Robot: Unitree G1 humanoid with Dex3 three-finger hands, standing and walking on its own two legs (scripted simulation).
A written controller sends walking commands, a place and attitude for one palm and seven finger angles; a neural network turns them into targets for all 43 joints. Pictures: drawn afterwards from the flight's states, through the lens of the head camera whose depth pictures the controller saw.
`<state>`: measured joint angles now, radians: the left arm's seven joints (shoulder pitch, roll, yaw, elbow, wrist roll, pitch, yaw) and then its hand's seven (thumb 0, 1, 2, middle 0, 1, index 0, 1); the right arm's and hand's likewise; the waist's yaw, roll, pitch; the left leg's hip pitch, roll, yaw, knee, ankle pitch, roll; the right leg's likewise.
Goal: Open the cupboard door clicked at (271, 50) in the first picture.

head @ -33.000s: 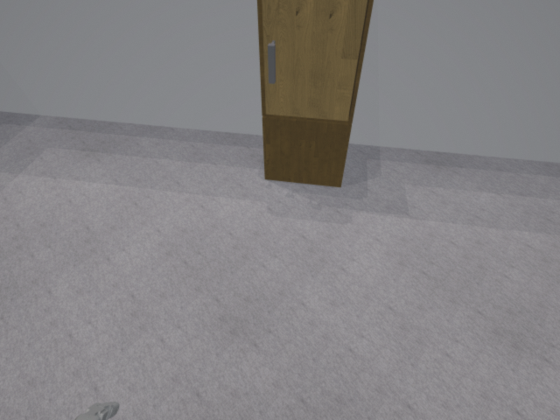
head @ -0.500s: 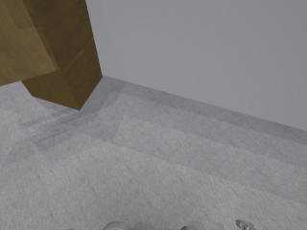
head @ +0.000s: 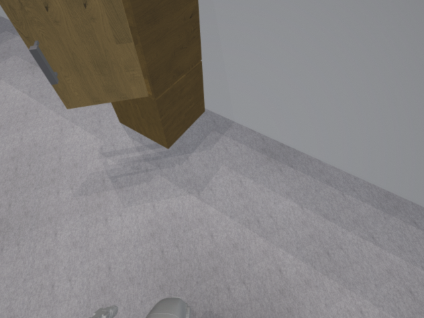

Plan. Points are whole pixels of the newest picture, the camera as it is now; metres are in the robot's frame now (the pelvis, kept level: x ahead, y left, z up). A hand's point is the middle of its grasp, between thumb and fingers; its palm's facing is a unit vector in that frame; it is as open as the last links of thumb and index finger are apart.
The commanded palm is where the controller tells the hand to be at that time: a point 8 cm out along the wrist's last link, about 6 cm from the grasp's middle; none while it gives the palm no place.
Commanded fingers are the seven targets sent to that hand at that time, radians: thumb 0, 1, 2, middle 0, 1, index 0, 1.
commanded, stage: turn to face it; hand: left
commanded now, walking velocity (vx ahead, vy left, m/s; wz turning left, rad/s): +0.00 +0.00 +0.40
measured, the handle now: (45, 62) +0.95 +0.68 -0.09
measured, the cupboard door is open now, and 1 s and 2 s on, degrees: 46 46 46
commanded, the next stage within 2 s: take the last steps up to it in 0.26 s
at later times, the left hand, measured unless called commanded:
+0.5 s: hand out of the picture +0.05 +0.22 -0.16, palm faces +0.20 -0.95 -0.25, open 7.4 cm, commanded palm none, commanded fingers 0.00 0.90 0.90 -0.20 -0.30 -0.20 -0.30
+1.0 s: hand out of the picture -0.03 +0.25 -0.20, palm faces +0.39 -0.90 -0.17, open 7.4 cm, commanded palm none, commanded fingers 0.00 0.90 0.90 -0.20 -0.30 -0.20 -0.30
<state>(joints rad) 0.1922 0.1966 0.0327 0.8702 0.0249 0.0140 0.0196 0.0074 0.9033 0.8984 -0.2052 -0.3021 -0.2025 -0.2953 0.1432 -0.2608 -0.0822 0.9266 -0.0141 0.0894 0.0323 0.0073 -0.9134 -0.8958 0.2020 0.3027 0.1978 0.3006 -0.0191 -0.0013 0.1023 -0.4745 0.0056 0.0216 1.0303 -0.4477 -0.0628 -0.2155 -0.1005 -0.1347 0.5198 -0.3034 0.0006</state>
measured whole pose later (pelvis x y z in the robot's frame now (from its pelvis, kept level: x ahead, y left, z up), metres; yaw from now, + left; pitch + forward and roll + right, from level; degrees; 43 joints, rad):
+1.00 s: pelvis +0.10 +0.10 -0.02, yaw +18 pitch -1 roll +0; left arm 0.39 0.19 0.06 1.11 0.02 0.01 0.00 0.01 0.90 0.90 -0.21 -0.30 -0.20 -0.30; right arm 0.10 -0.20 -0.04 0.94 -0.03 -0.03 0.02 0.00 -0.91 -0.90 0.20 0.30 0.20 0.30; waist 0.05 -0.05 0.11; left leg -0.42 0.02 0.12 0.68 -0.24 0.05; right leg -0.24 -0.17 -0.06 1.02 -0.53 0.04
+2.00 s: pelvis +0.41 +0.27 -0.01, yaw +15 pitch -1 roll +0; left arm 0.32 0.19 0.05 1.11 0.03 0.00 0.00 0.01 0.91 0.90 -0.20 -0.30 -0.20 -0.29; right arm 0.16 -0.16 -0.03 0.98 -0.03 -0.06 0.00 0.00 -0.91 -0.90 0.20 0.30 0.20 0.30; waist 0.04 -0.04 0.06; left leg -0.32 0.02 0.13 0.54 -0.22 0.05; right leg -0.38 -0.08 -0.07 1.11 -0.45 0.00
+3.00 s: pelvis +0.42 +0.30 -0.01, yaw +15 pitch -2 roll +0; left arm 0.33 0.17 0.01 1.00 0.03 0.02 0.03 0.01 0.91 0.90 -0.20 -0.30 -0.20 -0.29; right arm 0.22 -0.18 -0.02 0.92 -0.02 0.02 0.00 0.00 -0.93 -0.90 0.20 0.30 0.20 0.30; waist 0.01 0.04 0.01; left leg -0.26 -0.04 0.12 0.53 -0.24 0.08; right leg -0.29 -0.05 -0.01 0.55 -0.22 0.02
